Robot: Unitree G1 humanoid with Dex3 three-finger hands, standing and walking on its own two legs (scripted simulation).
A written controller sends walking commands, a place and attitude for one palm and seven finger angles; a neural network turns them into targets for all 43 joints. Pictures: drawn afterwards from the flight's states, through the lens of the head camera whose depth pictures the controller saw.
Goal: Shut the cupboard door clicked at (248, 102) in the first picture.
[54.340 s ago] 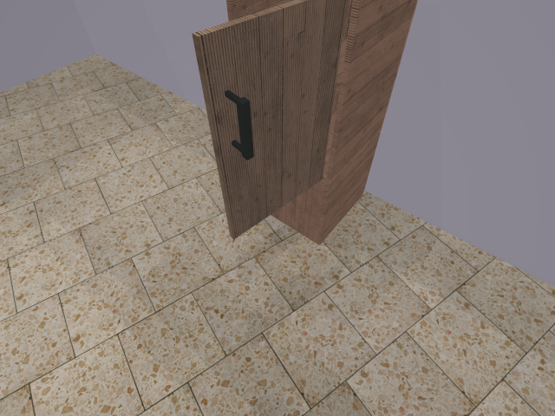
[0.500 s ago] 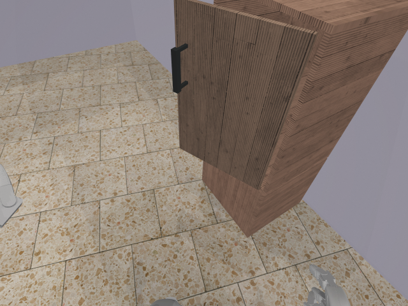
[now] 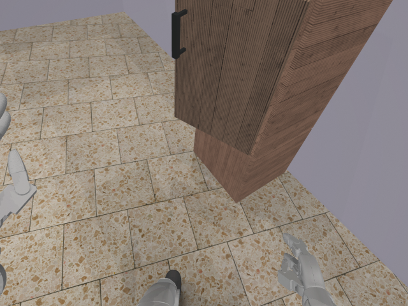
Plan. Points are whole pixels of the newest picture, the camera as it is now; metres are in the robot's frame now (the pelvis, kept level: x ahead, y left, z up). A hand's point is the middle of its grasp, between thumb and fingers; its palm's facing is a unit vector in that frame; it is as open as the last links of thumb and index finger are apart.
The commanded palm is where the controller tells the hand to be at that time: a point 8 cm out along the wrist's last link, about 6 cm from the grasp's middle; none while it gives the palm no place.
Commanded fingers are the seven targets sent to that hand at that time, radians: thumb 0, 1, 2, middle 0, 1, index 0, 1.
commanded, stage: stop stepping back and stand still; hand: left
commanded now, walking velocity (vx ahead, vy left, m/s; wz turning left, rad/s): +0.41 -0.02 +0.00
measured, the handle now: (179, 34) +0.86 +0.21 +0.08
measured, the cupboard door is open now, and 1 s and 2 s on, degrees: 23 23 23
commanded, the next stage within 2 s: let the arm hang, fingers relaxed in 1.46 s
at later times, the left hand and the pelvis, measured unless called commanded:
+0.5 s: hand out of the picture +0.12 +0.32 +0.17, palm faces +0.52 -0.81 -0.27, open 7.4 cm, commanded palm +0.03 +0.34 +0.20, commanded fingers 0.00 0.90 0.90 -0.20 -0.30 -0.20 -0.30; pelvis -0.11 +0.04 +0.01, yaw +1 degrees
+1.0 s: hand out of the picture +0.09 +0.30 +0.17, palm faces +0.52 -0.80 -0.30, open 7.4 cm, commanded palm +0.03 +0.35 +0.20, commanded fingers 0.00 0.90 0.90 -0.20 -0.30 -0.20 -0.30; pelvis -0.10 +0.04 +0.01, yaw +3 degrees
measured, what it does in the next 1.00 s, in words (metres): walks backwards: left foot, then right foot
